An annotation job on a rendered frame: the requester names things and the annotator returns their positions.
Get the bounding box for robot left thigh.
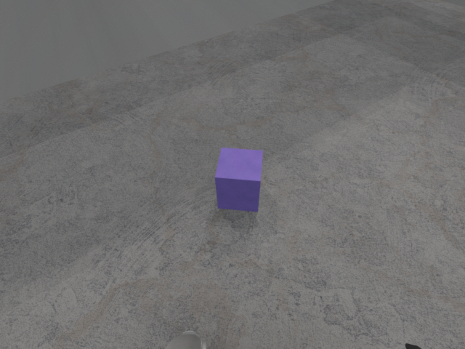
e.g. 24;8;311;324
166;334;207;349

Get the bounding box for carton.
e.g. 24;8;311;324
215;148;263;212

